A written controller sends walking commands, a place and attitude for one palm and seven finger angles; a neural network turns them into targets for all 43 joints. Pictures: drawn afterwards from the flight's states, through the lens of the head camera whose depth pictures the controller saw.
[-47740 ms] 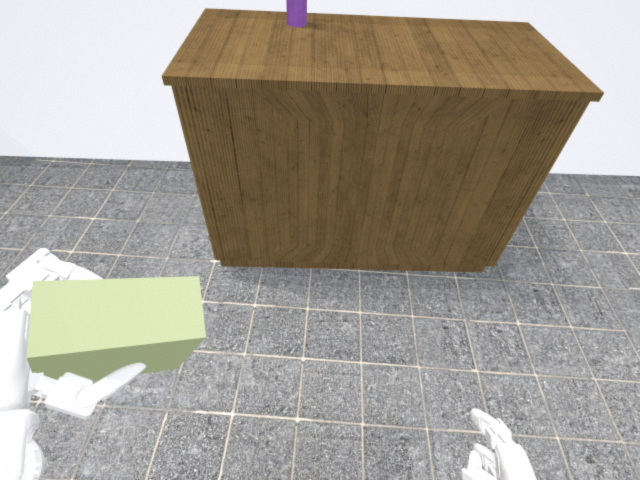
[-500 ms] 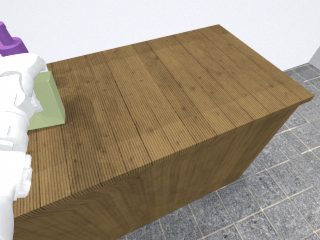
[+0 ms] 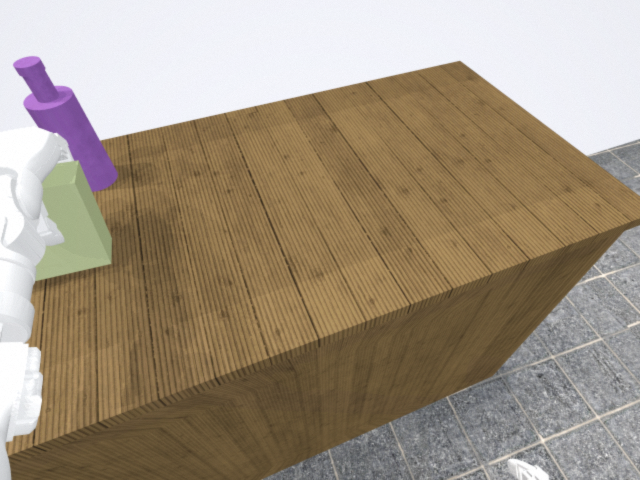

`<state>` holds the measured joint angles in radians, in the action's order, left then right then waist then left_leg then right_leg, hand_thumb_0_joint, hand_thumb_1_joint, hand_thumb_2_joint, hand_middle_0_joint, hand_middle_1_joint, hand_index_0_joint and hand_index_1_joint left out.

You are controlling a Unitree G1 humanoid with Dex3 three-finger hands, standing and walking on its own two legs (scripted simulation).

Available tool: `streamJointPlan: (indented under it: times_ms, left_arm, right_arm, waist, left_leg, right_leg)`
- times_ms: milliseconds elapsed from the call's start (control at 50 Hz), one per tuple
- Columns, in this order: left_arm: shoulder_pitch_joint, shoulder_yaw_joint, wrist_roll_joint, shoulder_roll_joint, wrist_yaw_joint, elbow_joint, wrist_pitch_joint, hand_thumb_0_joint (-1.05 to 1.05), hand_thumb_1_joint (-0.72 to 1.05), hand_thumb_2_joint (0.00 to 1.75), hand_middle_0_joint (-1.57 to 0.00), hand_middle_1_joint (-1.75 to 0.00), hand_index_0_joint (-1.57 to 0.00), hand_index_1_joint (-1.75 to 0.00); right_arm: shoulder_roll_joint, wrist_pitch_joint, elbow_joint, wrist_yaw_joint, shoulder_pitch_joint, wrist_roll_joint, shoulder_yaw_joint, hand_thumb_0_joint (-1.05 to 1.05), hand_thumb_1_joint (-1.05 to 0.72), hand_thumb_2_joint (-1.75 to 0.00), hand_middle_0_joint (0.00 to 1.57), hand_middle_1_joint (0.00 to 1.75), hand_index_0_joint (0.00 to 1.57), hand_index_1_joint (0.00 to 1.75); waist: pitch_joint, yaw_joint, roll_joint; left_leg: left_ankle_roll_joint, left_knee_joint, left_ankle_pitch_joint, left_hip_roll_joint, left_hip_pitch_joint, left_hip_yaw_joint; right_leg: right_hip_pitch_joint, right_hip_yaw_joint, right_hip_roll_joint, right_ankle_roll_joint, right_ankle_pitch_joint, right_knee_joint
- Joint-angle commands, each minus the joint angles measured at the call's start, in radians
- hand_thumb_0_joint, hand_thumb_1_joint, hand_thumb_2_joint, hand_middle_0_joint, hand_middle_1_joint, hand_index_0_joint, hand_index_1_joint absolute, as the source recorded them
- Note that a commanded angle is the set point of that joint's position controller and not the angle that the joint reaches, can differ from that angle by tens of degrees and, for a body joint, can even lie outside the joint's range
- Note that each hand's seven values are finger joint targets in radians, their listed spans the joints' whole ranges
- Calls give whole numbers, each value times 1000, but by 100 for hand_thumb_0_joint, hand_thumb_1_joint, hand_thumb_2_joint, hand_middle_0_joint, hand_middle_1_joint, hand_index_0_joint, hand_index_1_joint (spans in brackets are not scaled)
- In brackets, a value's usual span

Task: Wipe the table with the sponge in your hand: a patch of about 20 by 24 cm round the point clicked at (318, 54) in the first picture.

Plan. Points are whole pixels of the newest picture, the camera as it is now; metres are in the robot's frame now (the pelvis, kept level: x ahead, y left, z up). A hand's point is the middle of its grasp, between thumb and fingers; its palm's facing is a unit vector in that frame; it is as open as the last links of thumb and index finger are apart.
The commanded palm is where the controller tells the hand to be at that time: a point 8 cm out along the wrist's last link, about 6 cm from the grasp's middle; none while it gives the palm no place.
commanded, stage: slide back across to the first lane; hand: left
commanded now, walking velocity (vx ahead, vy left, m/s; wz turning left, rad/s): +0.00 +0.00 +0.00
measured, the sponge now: (47, 237) +0.39 +0.37 +0.09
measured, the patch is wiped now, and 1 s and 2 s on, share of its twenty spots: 0.90 0.90 0.90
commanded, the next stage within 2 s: wipe back along the first lane in 0.14 s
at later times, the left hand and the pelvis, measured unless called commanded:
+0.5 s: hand (25, 211) +0.38 +0.36 +0.15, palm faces -0.09 +0.02 -1.00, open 10.3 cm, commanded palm +0.36 +0.36 +0.20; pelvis +0.00 +0.00 +0.00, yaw +0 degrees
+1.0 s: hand (24, 235) +0.35 +0.36 +0.14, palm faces -0.03 -0.02 -1.00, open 10.3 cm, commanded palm +0.31 +0.35 +0.18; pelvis +0.00 +0.00 +0.00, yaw +0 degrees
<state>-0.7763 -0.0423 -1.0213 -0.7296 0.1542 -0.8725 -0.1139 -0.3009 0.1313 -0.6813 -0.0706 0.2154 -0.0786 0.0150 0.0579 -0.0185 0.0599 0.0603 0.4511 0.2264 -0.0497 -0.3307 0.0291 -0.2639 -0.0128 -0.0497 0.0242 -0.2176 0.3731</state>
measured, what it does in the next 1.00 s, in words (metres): stands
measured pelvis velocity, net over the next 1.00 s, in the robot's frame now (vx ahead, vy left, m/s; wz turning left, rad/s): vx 0.00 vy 0.00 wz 0.00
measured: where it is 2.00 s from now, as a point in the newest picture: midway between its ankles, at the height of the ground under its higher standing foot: outside the picture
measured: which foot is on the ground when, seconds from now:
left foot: down 0.00-1.00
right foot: down 0.00-1.00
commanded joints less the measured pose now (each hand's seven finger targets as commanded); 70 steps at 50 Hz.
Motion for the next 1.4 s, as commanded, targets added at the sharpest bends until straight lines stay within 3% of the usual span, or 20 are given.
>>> streamJointPlan:
  times_ms: [0,40,80,140,220,340,360,440,500,540,560,620,780,840,960,1040,1120,1200,1240,1380]
  left_arm:
    - [-448,-50,-36,-335,-6,209,33,0,10,130,-120,-160,-120,-160]
    - [-453,-60,-28,-340,6,254,60,0,10,130,-120,-160,-120,-160]
    - [-448,-59,-34,-343,8,231,73,0,10,130,-120,-160,-120,-160]
    - [-401,-145,-14,-414,3,260,101,0,10,130,-120,-160,-120,-160]
    - [-373,-175,-17,-451,-12,226,105,0,10,130,-120,-160,-120,-160]
    - [-247,-140,0,-354,-22,357,108,0,10,130,-120,-160,-120,-160]
    - [-206,-106,8,-313,-22,347,94,0,10,130,-120,-160,-120,-160]
    - [-167,-132,59,-310,-26,351,63,0,10,130,-120,-160,-120,-160]
    - [-168,-108,54,-294,-32,332,38,0,10,130,-120,-160,-120,-160]
    - [-160,-102,50,-282,-31,364,31,0,10,130,-120,-160,-120,-160]
    - [-154,-78,38,-271,-31,332,19,0,10,130,-120,-160,-120,-160]
    - [-138,-79,23,-275,-28,316,6,0,10,130,-120,-160,-120,-160]
    - [-16,-94,39,-264,-15,337,7,0,10,130,-120,-160,-120,-160]
    - [28,-79,57,-220,-9,421,9,0,10,130,-120,-160,-120,-160]
    - [207,-125,93,-230,-13,468,-28,0,10,130,-120,-160,-120,-160]
    - [255,-105,99,-193,-4,568,-59,0,10,130,-120,-160,-120,-160]
    - [364,-110,99,-187,-5,606,-95,0,10,130,-120,-160,-120,-160]
    - [414,-66,119,-116,4,707,-122,0,10,130,-120,-160,-120,-160]
    - [446,-116,132,-153,5,761,-131,0,10,130,-120,-160,-120,-160]
    - [552,-108,153,-113,2,848,-173,0,10,130,-120,-160,-120,-160]
  right_arm:
    - [-154,-32,99,-15,-8,3,-55,0,-90,-90,20,30,20,30]
    - [-150,-34,107,-17,-19,6,-52,0,-90,-90,20,30,20,30]
    - [-154,-25,94,-17,0,8,-57,0,-90,-90,20,30,20,30]
    - [-155,-22,106,-17,-9,13,-56,0,-90,-90,20,30,20,30]
    - [-162,-4,99,-10,-10,12,-58,0,-90,-90,20,30,20,30]
    - [-151,-3,133,12,-42,12,-64,0,-90,-90,20,30,20,30]
    - [-154,1,131,14,-38,13,-69,0,-90,-90,20,30,20,30]
    - [-157,5,135,13,-70,1,-60,0,-90,-90,20,30,20,30]
    - [-158,4,125,10,-71,-3,-59,0,-90,-90,20,30,20,30]
    - [-152,-4,138,11,-96,-4,-51,0,-90,-90,20,30,20,30]
    - [-156,0,125,11,-83,-2,-52,0,-90,-90,20,30,20,30]
    - [-154,2,125,11,-88,-4,-49,0,-90,-90,20,30,20,30]
    - [-149,-5,149,16,-104,-2,-42,0,-90,-90,20,30,20,30]
    - [-142,-9,174,22,-137,-2,-40,0,-90,-90,20,30,20,30]
    - [-147,-2,176,32,-150,0,-42,0,-90,-90,20,30,20,30]
    - [-140,-9,193,40,-195,0,-34,0,-90,-90,20,30,20,30]
    - [-134,-14,196,48,-200,-2,-33,0,-90,-90,20,30,20,30]
    - [-123,-21,214,52,-229,0,-30,0,-90,-90,20,30,20,30]
    - [-122,-28,220,52,-257,1,-24,0,-90,-90,20,30,20,30]
    - [-108,-31,221,55,-277,3,-14,0,-90,-90,20,30,20,30]
  waist:
    - [314,-12,40]
    - [317,-4,91]
    - [323,-11,72]
    - [361,18,81]
    - [337,21,54]
    - [377,41,100]
    - [364,30,86]
    - [293,31,13]
    - [260,25,-4]
    - [258,37,25]
    - [245,27,32]
    - [219,27,-1]
    - [222,46,8]
    - [230,54,25]
    - [206,67,-42]
    - [198,73,2]
    - [177,75,-16]
    - [188,76,-5]
    - [199,93,-7]
    - [149,97,-45]
  left_leg:
    - [1,-1,-374,35,248,45]
    - [-4,3,-428,35,271,49]
    - [-8,15,-449,36,278,46]
    - [-10,20,-519,34,271,48]
    - [-8,13,-459,30,233,41]
    - [-18,25,-574,41,283,63]
    - [-14,32,-550,43,298,61]
    - [-3,-7,-389,38,230,57]
    - [-2,-21,-321,38,221,61]
    - [-2,-31,-324,37,221,65]
    - [-2,-26,-307,36,222,62]
    - [-1,-41,-236,35,191,60]
    - [0,-30,-256,32,181,48]
    - [0,-28,-286,33,191,55]
    - [2,-4,-299,26,159,35]
    - [-2,1,-341,27,161,41]
    - [-5,10,-335,27,157,44]
    - [-8,13,-357,32,179,49]
    - [-8,10,-368,35,181,57]
    - [-16,5,-345,37,162,53]
  right_leg:
    - [41,7,12,56,279,-24]
    - [31,1,13,64,305,-23]
    - [30,7,11,61,320,-17]
    - [70,2,14,67,378,-4]
    - [73,8,15,60,354,-4]
    - [66,4,15,65,354,5]
    - [51,10,9,60,329,-3]
    - [61,8,15,58,278,-15]
    - [44,17,13,54,219,-24]
    - [53,10,15,61,213,-22]
    - [46,15,11,61,197,-27]
    - [43,14,13,57,144,-35]
    - [87,8,17,59,190,-22]
    - [89,0,19,62,215,-14]
    - [133,-4,19,53,294,5]
    - [128,-16,23,55,325,19]
    - [126,-4,17,50,307,26]
    - [120,4,17,48,306,27]
    - [138,-9,17,53,318,35]
    - [124,12,13,43,296,35]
